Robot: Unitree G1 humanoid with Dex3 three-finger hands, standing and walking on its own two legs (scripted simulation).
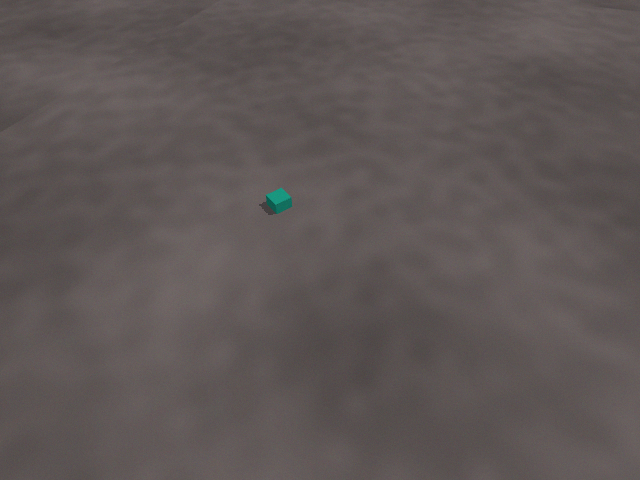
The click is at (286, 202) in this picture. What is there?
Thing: small box
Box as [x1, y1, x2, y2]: [266, 188, 291, 213]
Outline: 281,188 266,195 267,204 276,213 291,206 291,197
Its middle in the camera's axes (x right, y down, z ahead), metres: -0.20 -0.18 +1.83
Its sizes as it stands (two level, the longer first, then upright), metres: 0.085 0.083 0.057
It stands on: the floor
